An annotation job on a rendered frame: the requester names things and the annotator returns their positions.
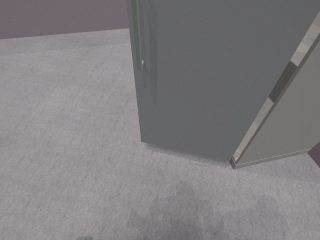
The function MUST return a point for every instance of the handle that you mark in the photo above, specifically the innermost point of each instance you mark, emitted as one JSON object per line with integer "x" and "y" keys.
{"x": 137, "y": 38}

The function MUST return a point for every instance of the fridge door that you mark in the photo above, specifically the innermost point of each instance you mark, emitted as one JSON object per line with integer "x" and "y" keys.
{"x": 209, "y": 66}

